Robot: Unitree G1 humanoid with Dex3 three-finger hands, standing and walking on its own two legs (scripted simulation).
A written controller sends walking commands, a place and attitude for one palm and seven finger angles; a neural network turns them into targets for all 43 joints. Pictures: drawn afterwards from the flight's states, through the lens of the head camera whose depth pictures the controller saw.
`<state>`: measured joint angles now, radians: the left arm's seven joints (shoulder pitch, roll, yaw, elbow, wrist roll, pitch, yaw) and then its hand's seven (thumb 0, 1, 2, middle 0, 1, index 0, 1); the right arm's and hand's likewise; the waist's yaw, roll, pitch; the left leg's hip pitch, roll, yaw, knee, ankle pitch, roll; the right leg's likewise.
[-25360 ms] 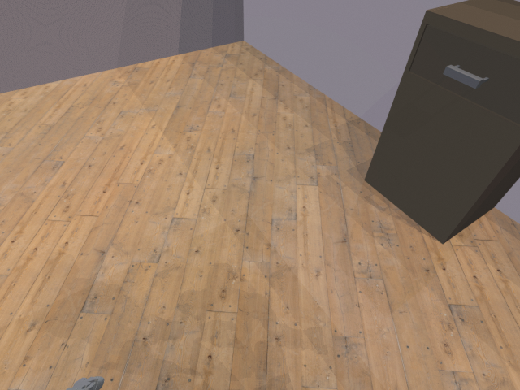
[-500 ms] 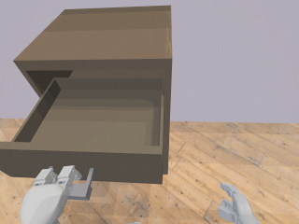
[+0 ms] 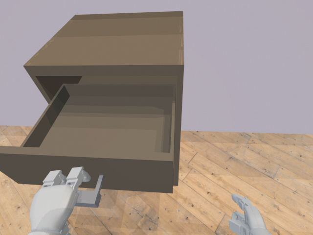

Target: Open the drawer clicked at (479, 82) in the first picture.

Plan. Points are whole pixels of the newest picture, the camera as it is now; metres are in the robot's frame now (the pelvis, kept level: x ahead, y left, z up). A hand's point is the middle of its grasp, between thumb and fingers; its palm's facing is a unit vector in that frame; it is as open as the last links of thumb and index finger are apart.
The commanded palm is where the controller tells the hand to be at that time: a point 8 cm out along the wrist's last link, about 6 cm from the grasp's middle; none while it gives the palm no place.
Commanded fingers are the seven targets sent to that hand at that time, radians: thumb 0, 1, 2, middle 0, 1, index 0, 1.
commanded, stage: lift the hand off the handle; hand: left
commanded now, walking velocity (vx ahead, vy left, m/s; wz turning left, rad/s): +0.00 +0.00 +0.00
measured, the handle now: (76, 187) +0.22 +0.23 +0.03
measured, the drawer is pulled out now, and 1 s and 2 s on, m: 0.30 0.30 0.30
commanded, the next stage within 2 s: draw the hand back to the body in 1.14 s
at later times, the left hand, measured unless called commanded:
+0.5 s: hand (53, 193) +0.18 +0.25 +0.09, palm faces +0.06 -0.15 -0.99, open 13.3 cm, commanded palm +0.16 +0.24 +0.16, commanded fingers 0.00 -0.50 0.30 -0.30 -1.20 -0.30 -1.20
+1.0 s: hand (39, 166) +0.20 +0.24 +0.17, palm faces +0.18 -0.20 -0.96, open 13.8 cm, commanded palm +0.15 +0.24 +0.23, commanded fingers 0.00 -0.50 0.30 -0.30 -1.20 -0.30 -1.20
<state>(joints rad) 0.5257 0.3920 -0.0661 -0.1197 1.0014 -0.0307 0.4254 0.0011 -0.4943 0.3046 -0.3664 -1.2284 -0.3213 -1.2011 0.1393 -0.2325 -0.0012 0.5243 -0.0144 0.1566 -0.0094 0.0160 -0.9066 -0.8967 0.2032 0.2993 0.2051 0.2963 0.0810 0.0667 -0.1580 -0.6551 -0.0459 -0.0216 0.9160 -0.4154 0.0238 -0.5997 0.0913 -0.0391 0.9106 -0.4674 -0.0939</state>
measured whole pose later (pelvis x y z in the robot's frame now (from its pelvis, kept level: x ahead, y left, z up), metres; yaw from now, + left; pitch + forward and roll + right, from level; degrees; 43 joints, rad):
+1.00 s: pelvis +0.01 +0.05 +0.03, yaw -1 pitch +1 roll -1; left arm 0.49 0.45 -0.09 -0.62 0.87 0.20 0.08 0.00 -0.50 0.30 -0.33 -1.20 -0.33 -1.20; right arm 0.13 -0.25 0.05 0.46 0.05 0.19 0.06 0.02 -0.91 -0.90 0.20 0.30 0.20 0.30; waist 0.12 0.13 -0.11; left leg -0.35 -0.07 0.02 0.66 -0.32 0.09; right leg -0.29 0.06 0.02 0.63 -0.35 -0.02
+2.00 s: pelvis +0.02 +0.02 +0.04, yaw +1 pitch -2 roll +0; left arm 0.59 0.34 0.20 -0.54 0.04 -0.03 0.11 0.00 -0.43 0.33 -0.31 -1.16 -0.31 -1.16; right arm 0.18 -0.22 0.04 0.52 0.04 -0.02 -0.06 0.02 -0.91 -0.90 0.20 0.30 0.20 0.30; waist 0.06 0.07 -0.01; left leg -0.23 -0.07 -0.04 0.57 -0.30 0.05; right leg -0.16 0.07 -0.03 0.53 -0.34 -0.06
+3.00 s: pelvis +0.03 +0.00 +0.05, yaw +3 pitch -2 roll +0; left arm 0.55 0.36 0.29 -0.50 -0.09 -0.08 0.11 0.02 0.87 0.90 -0.21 -0.31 -0.21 -0.31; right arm 0.18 -0.23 0.02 0.60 0.04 -0.05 -0.06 0.02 -0.91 -0.90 0.20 0.30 0.21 0.30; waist 0.04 0.08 -0.01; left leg -0.20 -0.06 -0.08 0.51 -0.27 0.03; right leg -0.10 0.08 -0.06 0.44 -0.30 -0.08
